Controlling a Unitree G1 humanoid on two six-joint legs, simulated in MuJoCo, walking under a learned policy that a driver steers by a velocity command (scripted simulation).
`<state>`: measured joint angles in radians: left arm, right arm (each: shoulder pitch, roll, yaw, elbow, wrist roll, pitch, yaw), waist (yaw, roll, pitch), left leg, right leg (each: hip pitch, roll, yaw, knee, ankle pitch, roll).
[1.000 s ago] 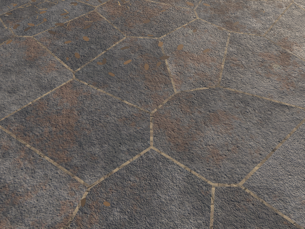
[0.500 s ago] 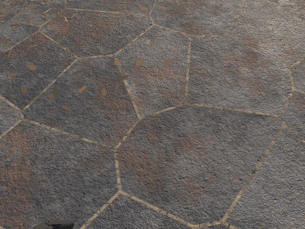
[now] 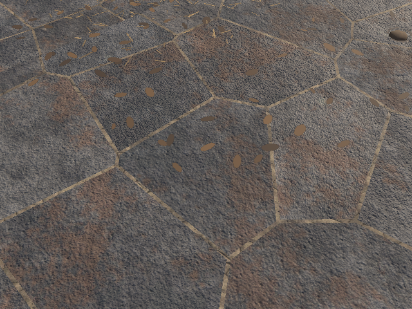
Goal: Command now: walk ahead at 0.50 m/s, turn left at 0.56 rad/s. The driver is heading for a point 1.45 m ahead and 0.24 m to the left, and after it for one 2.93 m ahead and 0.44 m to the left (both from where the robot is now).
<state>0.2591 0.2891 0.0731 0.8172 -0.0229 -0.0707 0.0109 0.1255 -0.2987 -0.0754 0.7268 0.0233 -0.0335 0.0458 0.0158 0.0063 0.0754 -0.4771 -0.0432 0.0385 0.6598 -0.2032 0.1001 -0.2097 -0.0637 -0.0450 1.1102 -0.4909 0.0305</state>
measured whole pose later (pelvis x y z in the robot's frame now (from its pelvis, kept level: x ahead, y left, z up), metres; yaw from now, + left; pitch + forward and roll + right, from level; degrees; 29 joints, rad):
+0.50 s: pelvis +0.29 -0.03 +0.01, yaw +18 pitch +2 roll -1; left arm 0.10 0.27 0.06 0.71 0.00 -0.12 -0.02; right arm 0.35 -0.30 -0.07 0.74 0.03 -0.02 -0.02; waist -0.04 0.03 0.01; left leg -0.30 -0.06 -0.15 1.09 -0.48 0.03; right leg -0.40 0.04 -0.01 0.53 -0.16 -0.02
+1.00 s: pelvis +0.52 +0.11 +0.01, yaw +30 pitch +2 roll -1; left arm 0.34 0.30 0.05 0.91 -0.03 -0.07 -0.01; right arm 0.09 -0.27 -0.05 0.62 0.01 -0.05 0.03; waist 0.05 0.01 0.06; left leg -0.46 -0.02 0.03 0.60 -0.17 0.07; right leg -0.18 -0.06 -0.04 0.99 -0.51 0.00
